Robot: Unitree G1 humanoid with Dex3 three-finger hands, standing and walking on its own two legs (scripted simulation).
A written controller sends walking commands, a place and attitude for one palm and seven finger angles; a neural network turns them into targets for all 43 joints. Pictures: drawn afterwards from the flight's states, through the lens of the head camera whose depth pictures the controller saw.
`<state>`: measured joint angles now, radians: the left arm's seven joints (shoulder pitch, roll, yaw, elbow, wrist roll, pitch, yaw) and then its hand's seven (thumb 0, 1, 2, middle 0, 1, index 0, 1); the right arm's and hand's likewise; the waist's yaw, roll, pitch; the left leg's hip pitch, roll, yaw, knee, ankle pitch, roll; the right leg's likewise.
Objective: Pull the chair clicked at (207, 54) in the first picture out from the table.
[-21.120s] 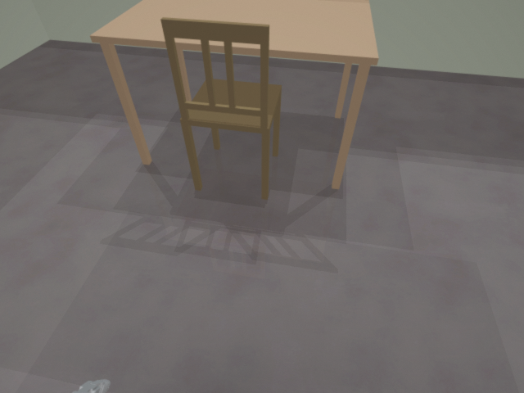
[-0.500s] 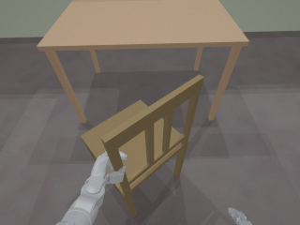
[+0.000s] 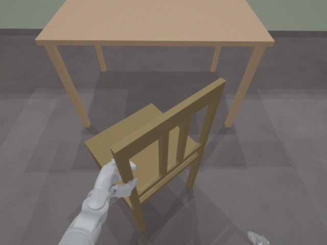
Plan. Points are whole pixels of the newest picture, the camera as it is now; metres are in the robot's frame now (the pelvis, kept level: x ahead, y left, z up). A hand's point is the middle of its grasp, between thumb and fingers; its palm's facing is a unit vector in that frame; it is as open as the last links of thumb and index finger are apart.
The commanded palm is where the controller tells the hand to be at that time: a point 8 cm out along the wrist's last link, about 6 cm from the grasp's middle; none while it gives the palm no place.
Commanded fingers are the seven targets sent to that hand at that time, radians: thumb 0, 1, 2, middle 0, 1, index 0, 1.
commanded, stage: open the thumb and straighten the fingers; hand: left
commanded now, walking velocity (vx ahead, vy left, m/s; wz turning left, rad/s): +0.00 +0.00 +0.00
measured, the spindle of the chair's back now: (163, 155) +0.40 +0.00 -0.10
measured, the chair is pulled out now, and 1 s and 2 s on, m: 0.51 0.51 0.51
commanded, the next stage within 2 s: draw the fingers out of the gap in 0.58 s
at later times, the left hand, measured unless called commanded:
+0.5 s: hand (123, 187) +0.28 +0.12 -0.07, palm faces -0.13 -0.97 -0.20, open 16.5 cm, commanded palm +0.27 +0.16 -0.04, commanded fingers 0.00 -0.55 0.20 0.00 0.00 0.00 0.00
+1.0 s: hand (114, 210) +0.22 +0.13 -0.07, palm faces -0.13 -0.97 -0.18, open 17.5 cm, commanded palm +0.21 +0.18 -0.04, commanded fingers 0.00 -0.55 0.20 0.00 0.00 0.00 0.00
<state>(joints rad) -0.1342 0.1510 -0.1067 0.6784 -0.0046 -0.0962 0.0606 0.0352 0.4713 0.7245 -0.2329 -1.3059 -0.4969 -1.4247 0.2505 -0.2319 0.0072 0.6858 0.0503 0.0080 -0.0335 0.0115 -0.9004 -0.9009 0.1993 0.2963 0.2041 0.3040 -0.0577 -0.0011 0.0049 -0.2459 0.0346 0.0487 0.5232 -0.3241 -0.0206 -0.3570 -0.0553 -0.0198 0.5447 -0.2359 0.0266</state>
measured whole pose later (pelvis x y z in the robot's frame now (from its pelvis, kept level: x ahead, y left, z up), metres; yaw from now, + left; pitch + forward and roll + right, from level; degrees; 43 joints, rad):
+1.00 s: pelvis +0.00 -0.01 -0.03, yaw +3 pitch +9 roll +0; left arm 0.22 0.21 -0.08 0.19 -0.03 0.08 -0.06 -0.01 -0.54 0.21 0.00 -0.01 0.00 0.00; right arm 0.27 -0.27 0.01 0.53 0.04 -0.13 -0.04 0.01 -0.90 -0.90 0.20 0.30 0.20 0.30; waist -0.05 0.05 -0.08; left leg -0.51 0.03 -0.01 0.81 -0.46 -0.03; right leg -0.60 -0.07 -0.06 0.82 -0.37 0.02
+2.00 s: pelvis -0.01 +0.00 -0.06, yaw +3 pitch +10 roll -1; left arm 0.66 0.22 0.02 -0.35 -0.20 -0.20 -0.15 -0.02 -0.55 0.20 0.00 0.00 0.00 0.00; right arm 0.24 -0.19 0.00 0.52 0.06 -0.19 -0.06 0.02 -0.90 -0.90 0.20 0.30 0.20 0.30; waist 0.00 0.07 -0.13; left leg -0.65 0.04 -0.03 1.03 -0.56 -0.02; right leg -0.71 -0.07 -0.07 1.00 -0.45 0.03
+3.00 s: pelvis +0.03 +0.00 +0.01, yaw +1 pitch -4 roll -1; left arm 0.48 0.32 0.33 -0.37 -0.06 -0.07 0.15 0.01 0.85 0.88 -0.20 -0.30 -0.20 -0.29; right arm 0.19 -0.23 -0.01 0.65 0.01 -0.14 -0.08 0.02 -0.90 -0.90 0.20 0.30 0.20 0.30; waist 0.06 0.08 0.03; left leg -0.02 0.05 0.03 0.42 -0.33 -0.02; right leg -0.12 -0.04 -0.04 0.44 -0.25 0.03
